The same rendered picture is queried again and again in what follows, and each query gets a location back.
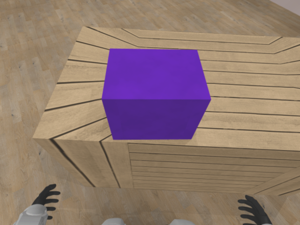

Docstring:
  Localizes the carton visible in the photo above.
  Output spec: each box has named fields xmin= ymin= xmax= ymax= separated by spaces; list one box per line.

xmin=102 ymin=48 xmax=211 ymax=140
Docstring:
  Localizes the left robot forearm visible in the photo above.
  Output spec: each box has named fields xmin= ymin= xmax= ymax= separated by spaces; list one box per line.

xmin=13 ymin=204 xmax=48 ymax=225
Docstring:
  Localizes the right robot hand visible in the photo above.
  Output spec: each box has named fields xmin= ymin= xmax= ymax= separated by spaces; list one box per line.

xmin=238 ymin=195 xmax=272 ymax=225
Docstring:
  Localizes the left robot hand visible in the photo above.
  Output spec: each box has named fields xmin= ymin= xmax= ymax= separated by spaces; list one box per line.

xmin=32 ymin=184 xmax=60 ymax=220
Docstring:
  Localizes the pedestal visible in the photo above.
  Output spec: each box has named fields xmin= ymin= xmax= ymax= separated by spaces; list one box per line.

xmin=32 ymin=27 xmax=300 ymax=196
